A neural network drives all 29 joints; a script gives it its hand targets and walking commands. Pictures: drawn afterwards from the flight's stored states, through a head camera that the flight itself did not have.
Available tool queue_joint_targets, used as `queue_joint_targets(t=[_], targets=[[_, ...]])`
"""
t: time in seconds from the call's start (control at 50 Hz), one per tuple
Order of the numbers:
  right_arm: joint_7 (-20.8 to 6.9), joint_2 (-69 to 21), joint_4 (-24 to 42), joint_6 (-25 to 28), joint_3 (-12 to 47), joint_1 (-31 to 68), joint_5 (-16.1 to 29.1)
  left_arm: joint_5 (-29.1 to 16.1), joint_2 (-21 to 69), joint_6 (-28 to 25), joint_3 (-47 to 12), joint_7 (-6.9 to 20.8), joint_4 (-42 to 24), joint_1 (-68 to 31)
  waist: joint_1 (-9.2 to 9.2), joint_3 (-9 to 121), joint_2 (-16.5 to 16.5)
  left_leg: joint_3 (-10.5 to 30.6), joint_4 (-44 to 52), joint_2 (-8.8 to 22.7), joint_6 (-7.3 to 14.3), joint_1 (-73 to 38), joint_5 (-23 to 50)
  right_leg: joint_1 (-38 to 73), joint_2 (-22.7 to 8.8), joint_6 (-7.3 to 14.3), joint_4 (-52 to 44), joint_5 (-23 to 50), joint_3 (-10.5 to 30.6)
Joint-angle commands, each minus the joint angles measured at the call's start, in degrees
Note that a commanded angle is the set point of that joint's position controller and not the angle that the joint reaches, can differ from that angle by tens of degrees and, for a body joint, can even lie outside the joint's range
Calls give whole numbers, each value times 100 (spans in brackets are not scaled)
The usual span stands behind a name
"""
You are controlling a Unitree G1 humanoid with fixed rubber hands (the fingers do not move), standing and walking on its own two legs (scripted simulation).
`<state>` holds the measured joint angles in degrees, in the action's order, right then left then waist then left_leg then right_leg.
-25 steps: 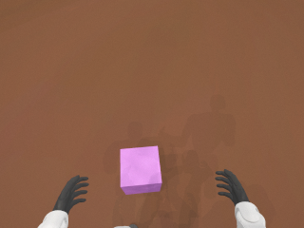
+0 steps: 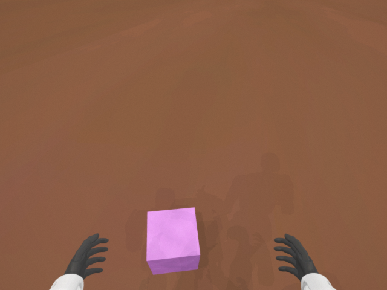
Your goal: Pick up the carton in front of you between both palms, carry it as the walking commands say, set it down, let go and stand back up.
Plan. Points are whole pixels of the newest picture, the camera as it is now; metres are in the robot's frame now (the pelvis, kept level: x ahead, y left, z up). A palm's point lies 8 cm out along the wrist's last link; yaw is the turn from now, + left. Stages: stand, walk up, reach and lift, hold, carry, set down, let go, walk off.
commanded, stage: stand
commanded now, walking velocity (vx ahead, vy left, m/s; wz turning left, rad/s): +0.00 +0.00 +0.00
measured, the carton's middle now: (173, 241) +0.40 +0.07 -0.65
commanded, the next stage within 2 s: none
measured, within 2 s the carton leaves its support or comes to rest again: neither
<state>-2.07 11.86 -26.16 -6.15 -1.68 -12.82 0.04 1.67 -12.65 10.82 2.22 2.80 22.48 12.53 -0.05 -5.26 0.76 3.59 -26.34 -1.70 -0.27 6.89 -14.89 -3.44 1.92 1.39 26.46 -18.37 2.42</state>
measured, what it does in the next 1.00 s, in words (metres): stands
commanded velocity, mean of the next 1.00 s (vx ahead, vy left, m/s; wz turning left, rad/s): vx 0.00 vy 0.00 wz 0.00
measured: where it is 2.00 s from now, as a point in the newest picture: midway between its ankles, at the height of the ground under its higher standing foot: outside the picture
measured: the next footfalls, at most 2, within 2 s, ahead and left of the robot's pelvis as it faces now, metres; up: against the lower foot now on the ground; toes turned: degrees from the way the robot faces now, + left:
none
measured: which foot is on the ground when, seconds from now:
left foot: down 0.00-1.00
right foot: down 0.00-1.00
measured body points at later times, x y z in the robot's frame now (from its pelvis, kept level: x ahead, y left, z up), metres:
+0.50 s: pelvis +0.05 +0.01 -0.01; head +0.04 +0.01 +0.44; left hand +0.13 +0.28 -0.12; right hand +0.14 -0.24 -0.14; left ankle +0.00 +0.13 -0.74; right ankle -0.04 -0.11 -0.74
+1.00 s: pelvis +0.04 +0.01 -0.01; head +0.04 +0.01 +0.44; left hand +0.04 +0.27 -0.15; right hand +0.08 -0.24 -0.15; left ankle +0.00 +0.13 -0.74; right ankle -0.04 -0.11 -0.74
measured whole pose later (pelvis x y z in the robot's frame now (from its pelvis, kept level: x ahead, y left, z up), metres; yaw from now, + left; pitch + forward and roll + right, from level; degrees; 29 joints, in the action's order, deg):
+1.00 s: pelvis +0.04 +0.01 -0.01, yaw +3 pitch +1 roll +0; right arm 2.0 13.8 -53.1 -0.2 1.3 -19.4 -0.8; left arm 0.8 -14.3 0.4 -1.0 -2.8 49.3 22.6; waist -0.6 2.0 0.4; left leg 5.3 -33.5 -3.1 0.7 13.9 -20.5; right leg -7.8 -0.2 0.5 30.5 -23.9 -1.7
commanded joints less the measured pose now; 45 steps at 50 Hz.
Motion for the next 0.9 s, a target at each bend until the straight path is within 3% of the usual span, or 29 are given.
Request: queue_joint_targets(t=[0.0,0.02,0.04,0.06,0.14,0.18,0.4,0.54,0.88], targets=[[251,919,-514,492,-167,-528,-313,83,-868,-658,151,-322,255,115,30,309,284,133,401,534,-226,737,-193,-829,-599,-311,-395,-771,33],[331,1151,-484,633,-250,-414,-379,162,-792,-930,147,-423,273,337,-48,-93,17,392,556,596,-226,1112,-861,-1041,-575,-259,-397,-1220,241],[334,1063,-557,748,-236,-224,-355,174,-772,-1124,122,-447,392,290,-36,-123,-120,501,583,581,-192,1445,-963,-1086,-608,-219,-307,-1054,316],[311,933,-666,847,-187,-187,-300,150,-766,-1268,101,-448,444,228,-45,73,-168,573,552,573,-132,1520,-818,-963,-659,-174,-224,-772,375],[218,823,-1022,1115,-110,-179,-205,63,-825,-1518,59,-428,699,192,-75,1102,-131,600,19,564,28,957,1175,-683,-746,-141,120,691,386],[225,868,-1199,1125,-92,-357,-189,7,-868,-1523,35,-451,835,342,-72,1239,-107,596,-170,553,65,843,1775,-675,-737,-155,256,1187,342],[320,917,-1643,930,-9,-801,-114,-91,-914,-1335,-86,-552,1278,919,-60,1018,-1,502,-589,435,172,893,2267,-805,-722,-120,510,2171,121],[372,910,-1794,821,21,-813,-96,-111,-913,-1235,-107,-588,1498,1063,-67,900,-27,486,-669,402,229,866,2281,-780,-701,-75,501,2231,26],[424,854,-2383,654,146,-919,-90,-84,-803,-1091,-164,-585,2328,1319,-58,467,-76,569,-399,405,254,819,1850,-571,-685,26,106,1574,-33]])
